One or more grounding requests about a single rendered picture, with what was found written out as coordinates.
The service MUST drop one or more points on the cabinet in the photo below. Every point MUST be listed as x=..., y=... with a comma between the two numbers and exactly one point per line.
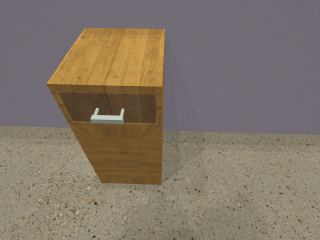
x=117, y=60

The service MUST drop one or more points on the drawer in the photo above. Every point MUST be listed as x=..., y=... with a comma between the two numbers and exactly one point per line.
x=138, y=107

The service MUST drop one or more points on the handle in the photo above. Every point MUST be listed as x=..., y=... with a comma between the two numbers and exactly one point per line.
x=107, y=119

